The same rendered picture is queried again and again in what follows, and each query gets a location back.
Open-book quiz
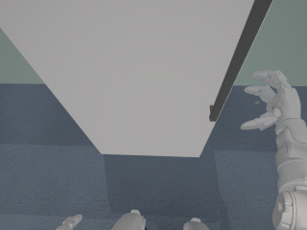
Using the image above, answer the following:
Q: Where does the robot left shin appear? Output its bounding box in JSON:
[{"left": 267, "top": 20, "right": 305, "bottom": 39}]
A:
[{"left": 130, "top": 209, "right": 140, "bottom": 215}]

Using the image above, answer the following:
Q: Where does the fridge door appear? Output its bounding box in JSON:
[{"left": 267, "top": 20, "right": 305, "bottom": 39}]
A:
[{"left": 0, "top": 0, "right": 273, "bottom": 157}]

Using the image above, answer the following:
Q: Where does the robot shin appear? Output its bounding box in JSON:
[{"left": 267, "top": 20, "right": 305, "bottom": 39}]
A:
[
  {"left": 190, "top": 218, "right": 201, "bottom": 222},
  {"left": 130, "top": 209, "right": 140, "bottom": 215}
]

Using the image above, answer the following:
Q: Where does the right robot upper arm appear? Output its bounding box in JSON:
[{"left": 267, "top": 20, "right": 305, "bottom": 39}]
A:
[{"left": 272, "top": 191, "right": 307, "bottom": 230}]

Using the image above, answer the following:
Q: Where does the handle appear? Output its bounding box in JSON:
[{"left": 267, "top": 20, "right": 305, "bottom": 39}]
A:
[{"left": 209, "top": 0, "right": 272, "bottom": 122}]

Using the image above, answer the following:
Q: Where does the right robot hand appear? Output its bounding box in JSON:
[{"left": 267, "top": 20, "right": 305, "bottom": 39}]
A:
[{"left": 240, "top": 69, "right": 301, "bottom": 131}]

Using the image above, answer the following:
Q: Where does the robot right shin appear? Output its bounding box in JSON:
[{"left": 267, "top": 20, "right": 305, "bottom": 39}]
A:
[{"left": 190, "top": 218, "right": 201, "bottom": 222}]

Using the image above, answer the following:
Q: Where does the right robot forearm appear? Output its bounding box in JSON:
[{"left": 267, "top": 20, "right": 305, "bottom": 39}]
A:
[{"left": 274, "top": 118, "right": 307, "bottom": 195}]

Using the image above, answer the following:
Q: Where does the left robot hand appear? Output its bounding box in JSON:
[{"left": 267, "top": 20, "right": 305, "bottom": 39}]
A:
[{"left": 56, "top": 214, "right": 83, "bottom": 230}]

